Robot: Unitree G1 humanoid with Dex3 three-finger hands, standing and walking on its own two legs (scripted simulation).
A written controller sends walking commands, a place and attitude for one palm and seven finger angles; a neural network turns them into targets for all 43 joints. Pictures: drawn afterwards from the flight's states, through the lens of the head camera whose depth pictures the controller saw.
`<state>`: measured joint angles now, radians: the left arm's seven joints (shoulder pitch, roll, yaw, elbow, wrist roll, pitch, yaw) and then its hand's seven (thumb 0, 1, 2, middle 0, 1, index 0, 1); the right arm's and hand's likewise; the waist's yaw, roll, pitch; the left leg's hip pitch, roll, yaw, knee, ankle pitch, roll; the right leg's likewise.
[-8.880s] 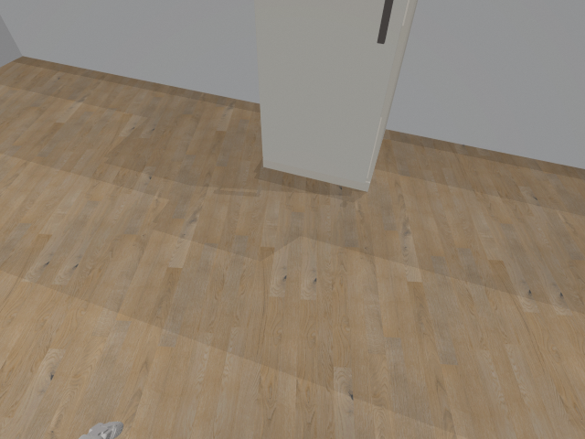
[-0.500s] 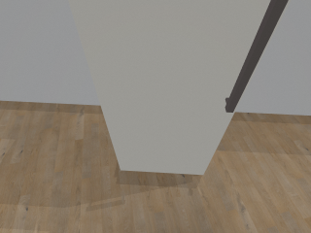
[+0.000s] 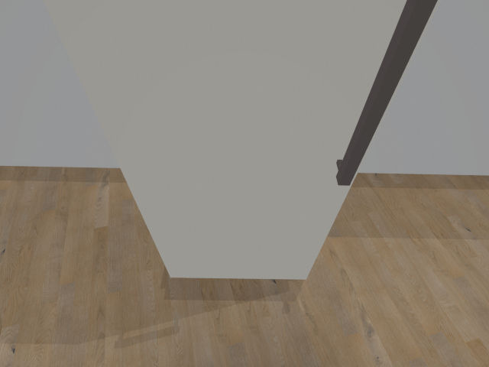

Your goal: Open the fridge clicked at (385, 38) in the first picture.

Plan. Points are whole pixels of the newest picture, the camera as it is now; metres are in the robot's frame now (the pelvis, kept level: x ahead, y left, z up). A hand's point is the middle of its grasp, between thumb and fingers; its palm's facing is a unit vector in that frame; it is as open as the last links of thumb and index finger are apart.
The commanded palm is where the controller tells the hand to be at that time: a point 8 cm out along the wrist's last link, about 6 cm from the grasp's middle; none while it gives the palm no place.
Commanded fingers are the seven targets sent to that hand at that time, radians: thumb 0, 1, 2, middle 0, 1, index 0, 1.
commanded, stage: come to a stop and stand still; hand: right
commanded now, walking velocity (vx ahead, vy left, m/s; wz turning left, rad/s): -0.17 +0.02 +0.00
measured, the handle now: (370, 103) +0.49 -0.17 +0.18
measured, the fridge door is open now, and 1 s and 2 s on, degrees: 0 0 0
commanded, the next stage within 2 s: look again from close up in 1.64 s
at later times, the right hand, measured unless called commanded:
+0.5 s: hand out of the picture +0.01 -0.17 -0.16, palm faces +0.00 +0.98 -0.20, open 7.3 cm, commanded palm none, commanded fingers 0.00 -0.90 -0.90 0.20 0.30 0.20 0.30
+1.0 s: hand out of the picture -0.05 -0.13 -0.16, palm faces +0.02 +0.99 -0.14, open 7.3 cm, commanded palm none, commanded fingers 0.00 -0.90 -0.90 0.20 0.30 0.20 0.30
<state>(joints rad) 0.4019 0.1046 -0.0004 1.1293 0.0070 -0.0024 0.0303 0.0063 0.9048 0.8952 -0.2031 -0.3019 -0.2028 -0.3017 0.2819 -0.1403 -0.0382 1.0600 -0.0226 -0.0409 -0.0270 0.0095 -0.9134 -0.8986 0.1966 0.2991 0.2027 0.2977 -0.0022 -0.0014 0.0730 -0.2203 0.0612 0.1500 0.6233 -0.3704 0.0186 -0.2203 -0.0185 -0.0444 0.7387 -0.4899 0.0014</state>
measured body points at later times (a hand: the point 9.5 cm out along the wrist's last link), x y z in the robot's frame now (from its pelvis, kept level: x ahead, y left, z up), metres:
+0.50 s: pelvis +0.00 +0.00 +0.01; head +0.01 +0.00 +0.46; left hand +0.02 +0.23 -0.14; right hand +0.01 -0.22 -0.15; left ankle -0.03 +0.10 -0.73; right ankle -0.01 -0.12 -0.73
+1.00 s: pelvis -0.02 +0.02 +0.02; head -0.01 +0.02 +0.47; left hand -0.06 +0.22 -0.15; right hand -0.04 -0.18 -0.15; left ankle -0.03 +0.10 -0.73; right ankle -0.01 -0.12 -0.73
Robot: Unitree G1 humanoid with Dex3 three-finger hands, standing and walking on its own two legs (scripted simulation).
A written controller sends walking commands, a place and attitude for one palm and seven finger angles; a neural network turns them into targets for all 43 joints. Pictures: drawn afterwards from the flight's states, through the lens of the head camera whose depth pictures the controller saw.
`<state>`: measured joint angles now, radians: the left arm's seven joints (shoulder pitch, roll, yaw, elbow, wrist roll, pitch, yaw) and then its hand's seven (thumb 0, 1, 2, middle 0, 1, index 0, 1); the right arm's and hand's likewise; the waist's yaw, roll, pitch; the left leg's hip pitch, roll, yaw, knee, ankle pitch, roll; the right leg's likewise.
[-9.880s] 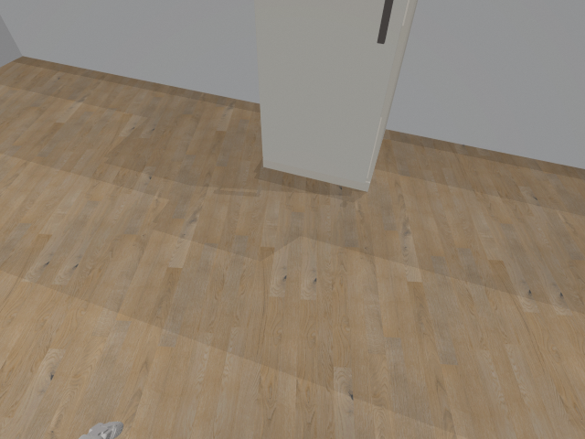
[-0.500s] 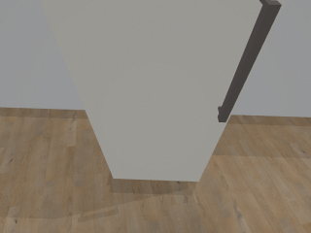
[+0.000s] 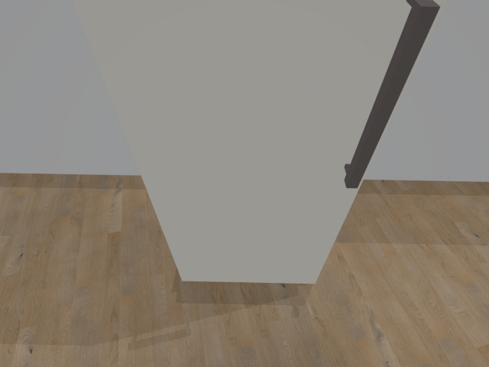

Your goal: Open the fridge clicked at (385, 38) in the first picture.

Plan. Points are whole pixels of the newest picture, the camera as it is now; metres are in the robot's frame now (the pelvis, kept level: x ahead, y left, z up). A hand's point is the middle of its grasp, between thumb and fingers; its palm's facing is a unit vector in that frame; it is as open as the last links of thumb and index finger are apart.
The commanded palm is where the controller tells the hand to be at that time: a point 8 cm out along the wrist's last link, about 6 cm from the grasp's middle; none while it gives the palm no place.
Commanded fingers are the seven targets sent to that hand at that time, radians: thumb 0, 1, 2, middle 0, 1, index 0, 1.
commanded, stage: come to a stop and stand still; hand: right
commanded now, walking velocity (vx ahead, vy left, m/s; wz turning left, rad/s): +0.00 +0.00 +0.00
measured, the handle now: (375, 110) +0.51 -0.20 +0.16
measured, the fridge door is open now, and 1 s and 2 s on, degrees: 0 0 0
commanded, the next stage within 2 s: look again from close up in 0.64 s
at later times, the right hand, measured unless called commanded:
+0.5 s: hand out of the picture +0.04 -0.22 -0.17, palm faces +0.00 +0.97 -0.24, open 7.3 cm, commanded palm none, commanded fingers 0.00 -0.90 -0.90 0.20 0.30 0.20 0.30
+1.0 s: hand out of the picture +0.01 -0.19 -0.18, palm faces +0.01 +0.98 -0.18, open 7.3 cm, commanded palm none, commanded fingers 0.00 -0.90 -0.90 0.20 0.30 0.20 0.30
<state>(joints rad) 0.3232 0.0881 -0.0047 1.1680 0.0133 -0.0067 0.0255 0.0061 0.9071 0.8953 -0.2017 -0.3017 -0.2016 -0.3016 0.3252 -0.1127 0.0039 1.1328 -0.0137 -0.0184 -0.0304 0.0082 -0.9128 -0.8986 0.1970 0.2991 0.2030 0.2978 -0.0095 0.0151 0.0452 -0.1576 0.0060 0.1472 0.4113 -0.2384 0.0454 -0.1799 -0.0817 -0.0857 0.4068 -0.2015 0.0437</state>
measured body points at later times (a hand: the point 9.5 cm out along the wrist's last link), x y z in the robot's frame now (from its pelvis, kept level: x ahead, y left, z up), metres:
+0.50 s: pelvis +0.01 -0.04 +0.00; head +0.01 -0.02 +0.44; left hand +0.00 +0.17 -0.17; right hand +0.04 -0.27 -0.15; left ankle -0.01 +0.08 -0.74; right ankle +0.00 -0.14 -0.74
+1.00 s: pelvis +0.02 -0.03 +0.00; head +0.03 -0.02 +0.45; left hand +0.02 +0.19 -0.16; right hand +0.01 -0.24 -0.16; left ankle -0.01 +0.08 -0.74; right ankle +0.00 -0.14 -0.74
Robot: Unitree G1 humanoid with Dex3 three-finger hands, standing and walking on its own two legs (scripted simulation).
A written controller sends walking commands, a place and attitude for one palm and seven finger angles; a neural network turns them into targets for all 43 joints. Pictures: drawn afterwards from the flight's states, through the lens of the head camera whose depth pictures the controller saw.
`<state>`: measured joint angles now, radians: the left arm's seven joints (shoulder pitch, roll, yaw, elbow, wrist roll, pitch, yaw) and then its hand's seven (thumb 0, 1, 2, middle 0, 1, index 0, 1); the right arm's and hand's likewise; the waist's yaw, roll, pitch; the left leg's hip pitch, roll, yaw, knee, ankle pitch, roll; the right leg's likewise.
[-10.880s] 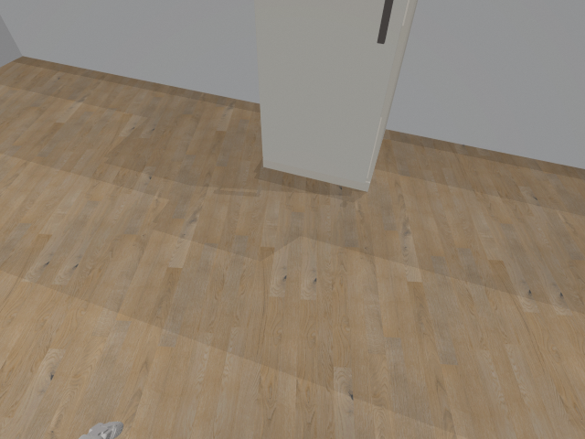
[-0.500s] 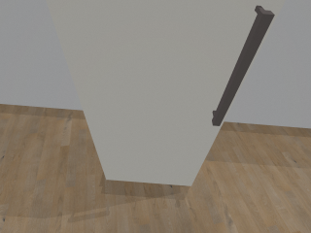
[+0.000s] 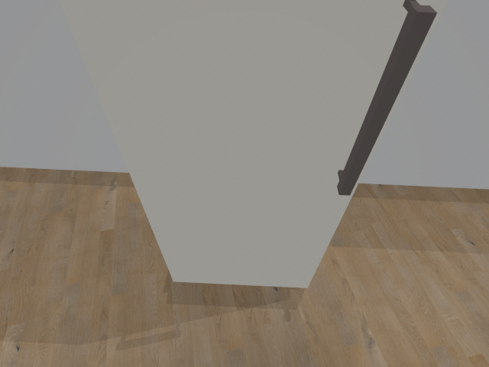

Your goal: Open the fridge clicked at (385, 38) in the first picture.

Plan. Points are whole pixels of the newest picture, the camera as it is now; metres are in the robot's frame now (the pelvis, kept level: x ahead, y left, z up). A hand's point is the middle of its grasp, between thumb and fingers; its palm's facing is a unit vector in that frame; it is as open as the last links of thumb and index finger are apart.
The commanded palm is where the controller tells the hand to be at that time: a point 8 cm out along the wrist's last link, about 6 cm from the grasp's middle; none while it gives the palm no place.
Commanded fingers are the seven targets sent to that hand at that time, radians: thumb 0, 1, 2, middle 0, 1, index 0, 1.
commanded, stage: look again from close up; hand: right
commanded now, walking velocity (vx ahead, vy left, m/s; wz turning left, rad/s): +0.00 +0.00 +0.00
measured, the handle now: (369, 117) +0.49 -0.19 +0.17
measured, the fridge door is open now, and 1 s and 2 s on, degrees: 0 0 0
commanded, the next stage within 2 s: raise the hand to about handle height in 0.68 s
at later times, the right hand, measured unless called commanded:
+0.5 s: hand out of the picture +0.00 -0.16 -0.17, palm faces +0.03 +0.98 -0.19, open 7.3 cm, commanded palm none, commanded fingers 0.00 -0.90 -0.90 0.20 0.30 0.20 0.30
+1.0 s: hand (368, 328) +0.19 -0.17 +0.00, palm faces +0.20 +0.98 -0.07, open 7.6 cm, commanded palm +0.11 -0.22 -0.04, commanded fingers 0.00 -0.62 -0.78 0.22 0.48 0.22 0.48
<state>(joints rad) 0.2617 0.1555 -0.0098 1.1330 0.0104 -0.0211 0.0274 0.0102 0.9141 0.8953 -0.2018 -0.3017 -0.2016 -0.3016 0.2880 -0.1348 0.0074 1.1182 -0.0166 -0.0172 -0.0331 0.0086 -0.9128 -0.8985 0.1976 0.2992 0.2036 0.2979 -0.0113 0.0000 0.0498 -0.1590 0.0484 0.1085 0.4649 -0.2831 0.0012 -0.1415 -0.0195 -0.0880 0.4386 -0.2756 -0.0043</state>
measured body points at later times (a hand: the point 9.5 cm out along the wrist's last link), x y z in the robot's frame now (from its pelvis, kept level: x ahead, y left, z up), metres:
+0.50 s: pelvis +0.00 +0.01 +0.00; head +0.01 +0.01 +0.45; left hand +0.00 +0.23 -0.16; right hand +0.00 -0.21 -0.16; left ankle -0.02 +0.11 -0.74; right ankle -0.02 -0.11 -0.74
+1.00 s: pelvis -0.02 +0.01 -0.02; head -0.01 +0.03 +0.43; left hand +0.12 +0.27 -0.12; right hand +0.18 -0.22 +0.01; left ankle -0.02 +0.11 -0.74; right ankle -0.02 -0.11 -0.74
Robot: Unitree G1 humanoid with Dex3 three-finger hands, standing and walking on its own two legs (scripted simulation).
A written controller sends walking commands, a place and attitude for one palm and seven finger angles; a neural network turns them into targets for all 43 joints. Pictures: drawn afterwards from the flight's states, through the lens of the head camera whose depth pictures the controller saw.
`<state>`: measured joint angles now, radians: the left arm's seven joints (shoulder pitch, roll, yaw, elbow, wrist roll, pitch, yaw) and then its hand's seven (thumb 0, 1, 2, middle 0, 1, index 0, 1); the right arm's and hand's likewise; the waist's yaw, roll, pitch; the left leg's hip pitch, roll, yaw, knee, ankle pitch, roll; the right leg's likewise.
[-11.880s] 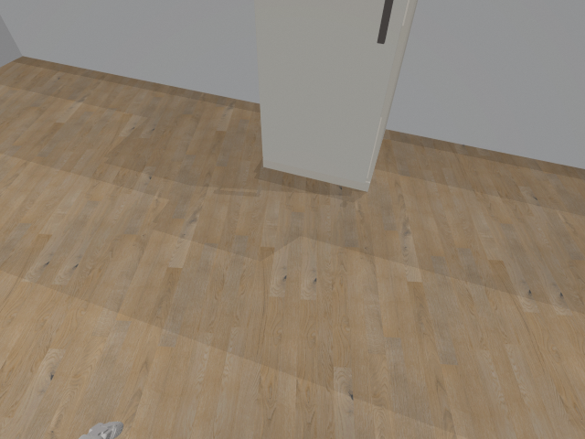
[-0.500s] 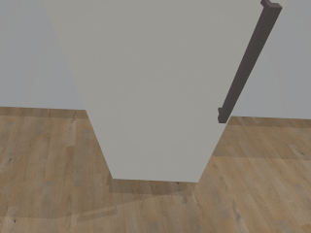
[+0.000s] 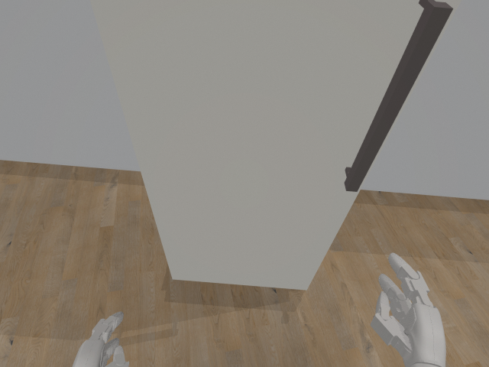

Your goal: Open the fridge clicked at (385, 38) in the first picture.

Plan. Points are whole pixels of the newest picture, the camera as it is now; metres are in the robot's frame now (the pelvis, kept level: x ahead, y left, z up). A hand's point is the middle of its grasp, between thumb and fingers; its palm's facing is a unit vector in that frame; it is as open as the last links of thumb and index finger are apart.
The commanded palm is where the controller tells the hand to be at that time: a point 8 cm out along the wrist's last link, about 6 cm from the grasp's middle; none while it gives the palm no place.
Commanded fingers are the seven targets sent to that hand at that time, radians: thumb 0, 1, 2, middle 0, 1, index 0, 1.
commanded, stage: raise the hand to about handle height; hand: right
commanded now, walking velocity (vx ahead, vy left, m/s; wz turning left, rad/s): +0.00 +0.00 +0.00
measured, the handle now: (380, 112) +0.51 -0.19 +0.19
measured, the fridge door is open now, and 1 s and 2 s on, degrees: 0 0 0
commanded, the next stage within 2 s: move the hooked fingers beside the handle in 1.88 s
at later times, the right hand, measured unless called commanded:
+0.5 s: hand (403, 329) +0.20 -0.21 +0.03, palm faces -0.04 +1.00 -0.04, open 10.3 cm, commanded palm +0.16 -0.27 +0.05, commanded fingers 0.00 -0.04 -0.53 0.26 0.86 0.26 0.86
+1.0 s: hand (466, 284) +0.24 -0.27 +0.11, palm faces +0.06 +1.00 -0.06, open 13.2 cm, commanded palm +0.21 -0.32 +0.12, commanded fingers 0.00 0.50 -0.30 0.30 1.20 0.30 1.20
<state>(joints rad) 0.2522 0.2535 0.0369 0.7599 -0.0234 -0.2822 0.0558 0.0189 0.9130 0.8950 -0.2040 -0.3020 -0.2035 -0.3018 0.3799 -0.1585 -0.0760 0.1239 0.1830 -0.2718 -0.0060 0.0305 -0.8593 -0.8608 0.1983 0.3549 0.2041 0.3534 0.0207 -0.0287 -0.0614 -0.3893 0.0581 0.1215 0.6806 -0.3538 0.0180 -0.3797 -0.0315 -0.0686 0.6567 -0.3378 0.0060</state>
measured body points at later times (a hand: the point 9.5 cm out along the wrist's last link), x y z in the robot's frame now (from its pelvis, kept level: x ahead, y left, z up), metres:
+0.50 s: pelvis -0.02 +0.00 -0.03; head +0.01 -0.01 +0.42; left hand +0.15 +0.21 -0.11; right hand +0.20 -0.26 +0.04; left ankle +0.00 +0.10 -0.72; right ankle +0.00 -0.12 -0.72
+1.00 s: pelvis +0.00 -0.03 +0.00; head +0.00 -0.03 +0.45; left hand +0.19 +0.20 -0.05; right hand +0.23 -0.32 +0.11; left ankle +0.00 +0.10 -0.72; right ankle +0.00 -0.12 -0.72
